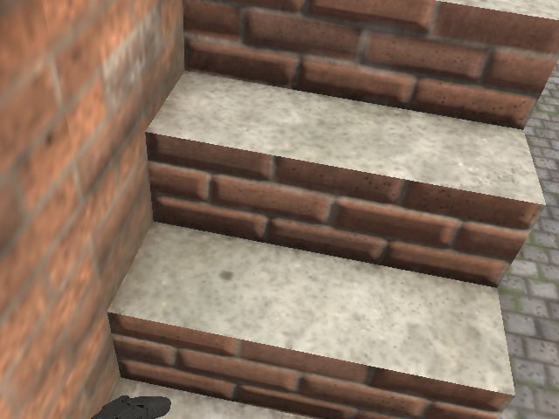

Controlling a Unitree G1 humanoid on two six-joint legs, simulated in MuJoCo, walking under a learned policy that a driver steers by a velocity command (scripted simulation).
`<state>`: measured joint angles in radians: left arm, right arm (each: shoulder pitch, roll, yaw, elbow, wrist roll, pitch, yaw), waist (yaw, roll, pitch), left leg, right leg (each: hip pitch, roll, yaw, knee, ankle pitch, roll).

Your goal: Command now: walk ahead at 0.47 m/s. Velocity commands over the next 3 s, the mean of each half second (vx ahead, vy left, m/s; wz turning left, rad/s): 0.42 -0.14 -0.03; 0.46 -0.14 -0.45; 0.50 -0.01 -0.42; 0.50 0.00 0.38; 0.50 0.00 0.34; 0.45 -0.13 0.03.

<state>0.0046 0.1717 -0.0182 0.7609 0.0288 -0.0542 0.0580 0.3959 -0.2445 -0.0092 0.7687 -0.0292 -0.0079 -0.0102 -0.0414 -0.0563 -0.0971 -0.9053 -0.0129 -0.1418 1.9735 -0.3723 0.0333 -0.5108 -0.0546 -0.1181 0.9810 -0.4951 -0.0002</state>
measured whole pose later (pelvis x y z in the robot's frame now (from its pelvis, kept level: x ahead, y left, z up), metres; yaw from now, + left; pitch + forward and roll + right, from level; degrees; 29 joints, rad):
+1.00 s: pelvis -0.04 +0.13 -0.12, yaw -14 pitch +2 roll +0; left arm -0.10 0.19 -0.02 0.41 0.00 0.01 0.02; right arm 0.40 -0.29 -0.02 0.65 -0.05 0.03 -0.05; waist -0.10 -0.03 -0.03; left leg -0.35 0.10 0.02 0.84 0.08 0.10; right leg -1.00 0.00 0.05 1.67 -0.67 0.03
